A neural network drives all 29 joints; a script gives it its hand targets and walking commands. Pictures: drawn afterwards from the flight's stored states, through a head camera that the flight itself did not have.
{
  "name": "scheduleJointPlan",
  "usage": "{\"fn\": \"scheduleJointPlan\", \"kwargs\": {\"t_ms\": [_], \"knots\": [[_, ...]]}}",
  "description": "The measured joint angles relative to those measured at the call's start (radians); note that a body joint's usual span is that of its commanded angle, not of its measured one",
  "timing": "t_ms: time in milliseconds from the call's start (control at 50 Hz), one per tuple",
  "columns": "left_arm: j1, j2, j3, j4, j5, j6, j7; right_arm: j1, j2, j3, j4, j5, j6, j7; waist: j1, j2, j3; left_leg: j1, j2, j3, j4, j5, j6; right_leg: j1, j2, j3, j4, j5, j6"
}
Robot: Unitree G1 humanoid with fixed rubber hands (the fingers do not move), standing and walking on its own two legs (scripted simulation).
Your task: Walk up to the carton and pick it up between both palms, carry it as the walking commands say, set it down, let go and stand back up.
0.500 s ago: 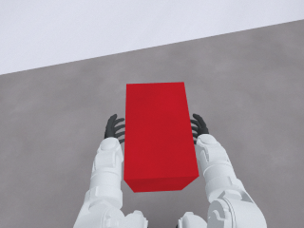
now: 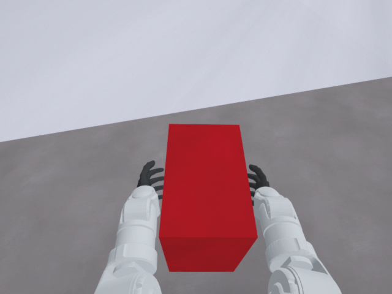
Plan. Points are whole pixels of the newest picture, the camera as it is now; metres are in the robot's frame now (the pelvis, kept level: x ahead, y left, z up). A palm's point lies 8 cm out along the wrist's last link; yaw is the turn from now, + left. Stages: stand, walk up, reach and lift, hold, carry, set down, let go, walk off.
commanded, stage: reach and lift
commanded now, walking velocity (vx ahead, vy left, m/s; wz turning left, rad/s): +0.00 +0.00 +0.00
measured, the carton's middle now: (202, 201) +0.35 +0.02 -0.03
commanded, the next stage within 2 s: hold in 1.70 s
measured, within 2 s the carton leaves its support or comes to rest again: neither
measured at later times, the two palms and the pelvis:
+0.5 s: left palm (138, 188) +0.30 +0.15 +0.08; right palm (261, 190) +0.31 -0.11 +0.06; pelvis +0.00 +0.01 +0.01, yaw +0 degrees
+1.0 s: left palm (143, 182) +0.32 +0.14 +0.07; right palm (264, 189) +0.32 -0.12 +0.06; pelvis +0.01 +0.02 +0.01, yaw +0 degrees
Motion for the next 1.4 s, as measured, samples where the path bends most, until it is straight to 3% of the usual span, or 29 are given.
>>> {"fn": "scheduleJointPlan", "kwargs": {"t_ms": [260,420,580,780,1400], "knots": [[0.008,0.008,-0.047,-0.067,0.000,0.122,-0.005,0.007,0.005,0.027,-0.087,0.000,0.133,0.001,0.010,0.000,0.000,0.141,0.005,-0.003,-0.104,0.029,-0.002,0.135,0.000,0.000,-0.090,0.021,0.000],[0.022,0.009,-0.055,-0.078,0.000,0.168,-0.005,0.034,0.015,0.027,-0.100,0.000,0.165,0.000,0.010,-0.002,0.002,0.172,0.007,-0.004,-0.129,0.043,0.002,0.173,0.000,0.000,-0.129,0.042,0.000],[0.023,0.009,-0.062,-0.078,0.000,0.173,-0.006,0.043,0.017,0.027,-0.114,0.000,0.172,0.000,0.005,-0.006,0.003,0.172,0.006,-0.003,-0.119,0.047,0.007,0.180,0.000,0.001,-0.136,0.054,0.001],[0.010,0.011,-0.060,-0.077,0.000,0.174,-0.005,0.043,0.017,0.027,-0.114,0.000,0.163,0.002,-0.039,-0.014,0.008,0.142,0.004,-0.003,-0.091,0.038,0.016,0.164,0.000,0.001,-0.136,0.058,0.007],[0.038,0.014,-0.112,-0.102,0.000,0.196,-0.024,0.120,0.043,0.027,-0.224,0.000,0.201,-0.001,-0.040,-0.015,0.008,0.191,0.007,-0.004,-0.138,0.049,0.010,0.196,0.000,0.002,-0.148,0.053,0.009]]}}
